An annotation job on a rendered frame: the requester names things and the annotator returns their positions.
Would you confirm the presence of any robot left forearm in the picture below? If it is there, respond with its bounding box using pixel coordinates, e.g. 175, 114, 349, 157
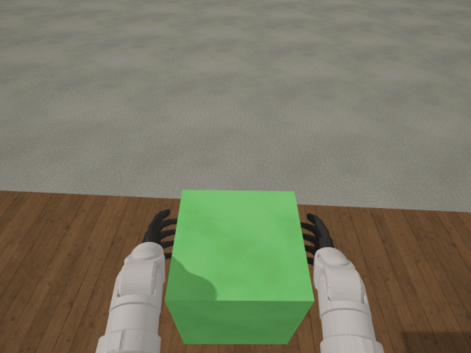
96, 242, 165, 353

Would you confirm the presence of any robot right forearm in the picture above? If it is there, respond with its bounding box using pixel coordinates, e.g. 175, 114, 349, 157
313, 247, 384, 353

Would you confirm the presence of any right robot hand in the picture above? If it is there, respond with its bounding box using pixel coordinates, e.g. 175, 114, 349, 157
300, 213, 335, 266

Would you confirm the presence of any carton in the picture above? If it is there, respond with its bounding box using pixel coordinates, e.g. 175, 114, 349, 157
165, 190, 314, 344

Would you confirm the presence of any left robot hand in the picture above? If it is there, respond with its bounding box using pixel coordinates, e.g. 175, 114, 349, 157
142, 209, 177, 260

